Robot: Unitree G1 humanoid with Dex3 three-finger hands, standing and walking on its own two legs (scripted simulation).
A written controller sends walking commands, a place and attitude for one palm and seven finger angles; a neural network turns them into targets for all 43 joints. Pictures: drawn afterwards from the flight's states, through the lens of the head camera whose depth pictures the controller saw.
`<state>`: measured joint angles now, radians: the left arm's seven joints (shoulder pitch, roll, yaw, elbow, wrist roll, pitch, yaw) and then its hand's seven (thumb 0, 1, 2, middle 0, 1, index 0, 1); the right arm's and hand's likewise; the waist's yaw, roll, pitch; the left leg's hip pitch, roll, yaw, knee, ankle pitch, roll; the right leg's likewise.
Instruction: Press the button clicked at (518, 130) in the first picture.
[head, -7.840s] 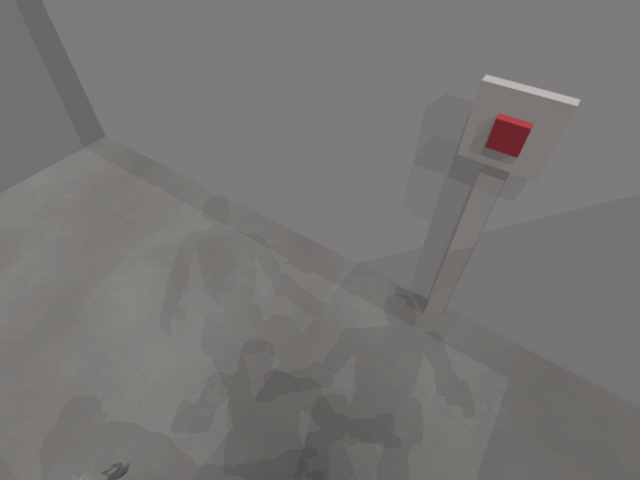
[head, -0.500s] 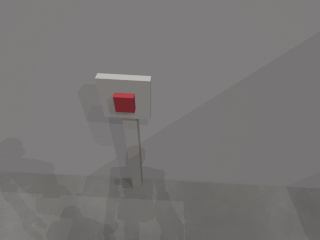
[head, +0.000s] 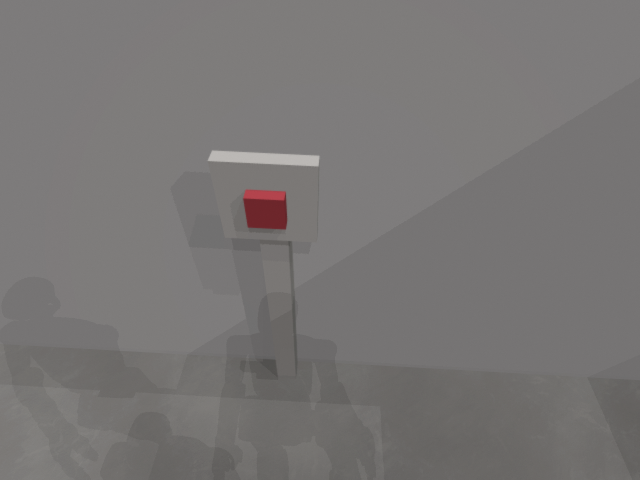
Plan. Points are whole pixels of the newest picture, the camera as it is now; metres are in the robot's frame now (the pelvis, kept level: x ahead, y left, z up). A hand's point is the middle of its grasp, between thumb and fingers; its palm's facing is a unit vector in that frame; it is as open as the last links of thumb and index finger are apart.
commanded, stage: look again from close up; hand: left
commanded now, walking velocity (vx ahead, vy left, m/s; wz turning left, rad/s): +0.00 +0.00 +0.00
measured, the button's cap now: (266, 208) +0.54 +0.13 +0.02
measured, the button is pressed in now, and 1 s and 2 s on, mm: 0 0 0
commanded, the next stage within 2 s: shuffle to correct the standing spot in 0.50 s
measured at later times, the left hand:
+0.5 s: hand out of the picture +0.03 +0.18 -0.18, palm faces +0.05 -0.98 -0.18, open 7.4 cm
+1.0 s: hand out of the picture -0.05 +0.13 -0.18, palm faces +0.08 -0.99 -0.15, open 7.4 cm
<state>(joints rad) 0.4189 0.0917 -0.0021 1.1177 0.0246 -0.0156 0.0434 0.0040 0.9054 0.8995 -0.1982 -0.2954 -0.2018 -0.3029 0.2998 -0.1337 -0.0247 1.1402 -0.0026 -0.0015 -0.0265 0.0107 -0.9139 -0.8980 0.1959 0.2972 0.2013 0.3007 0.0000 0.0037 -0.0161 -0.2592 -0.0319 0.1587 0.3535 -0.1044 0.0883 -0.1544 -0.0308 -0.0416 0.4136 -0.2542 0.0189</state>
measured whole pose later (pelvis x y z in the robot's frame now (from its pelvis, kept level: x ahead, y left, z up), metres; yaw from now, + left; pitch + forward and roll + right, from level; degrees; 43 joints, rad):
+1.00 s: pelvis +0.00 -0.03 -0.01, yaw +1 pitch +1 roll -1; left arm 0.46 0.14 0.03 1.04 0.03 0.02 0.01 0.01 0.91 0.90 -0.20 -0.30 -0.20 -0.30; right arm 0.32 -0.15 -0.04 1.08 -0.02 0.02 -0.03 0.00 -0.90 -0.90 0.20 0.30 0.20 0.30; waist 0.00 -0.01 -0.04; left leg -0.37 0.03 0.11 0.57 -0.29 0.04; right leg -0.19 0.02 -0.09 0.46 -0.29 -0.04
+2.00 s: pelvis +0.03 -0.07 -0.01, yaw +2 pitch -1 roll -1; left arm 0.35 0.10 -0.01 1.09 0.02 -0.01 0.03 0.01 0.91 0.90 -0.20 -0.30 -0.20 -0.30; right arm 0.32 -0.14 -0.02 1.06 -0.02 0.01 -0.01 0.01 -0.91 -0.90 0.19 0.30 0.20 0.30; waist -0.02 0.02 0.01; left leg -0.30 0.06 0.09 0.58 -0.27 0.01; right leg -0.26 -0.04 -0.10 0.53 -0.26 0.00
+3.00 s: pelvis +0.09 -0.09 +0.00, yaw +2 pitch +0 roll +1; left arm 0.29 0.13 0.00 1.13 0.01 -0.02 0.03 0.01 0.91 0.90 -0.20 -0.30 -0.20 -0.30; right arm 0.26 -0.15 0.01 1.15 -0.01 -0.01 -0.04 0.01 -0.92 -0.90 0.20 0.30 0.20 0.30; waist 0.00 0.00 0.03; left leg -0.14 0.06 0.10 0.44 -0.29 -0.03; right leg -0.14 -0.03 -0.09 0.46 -0.32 -0.01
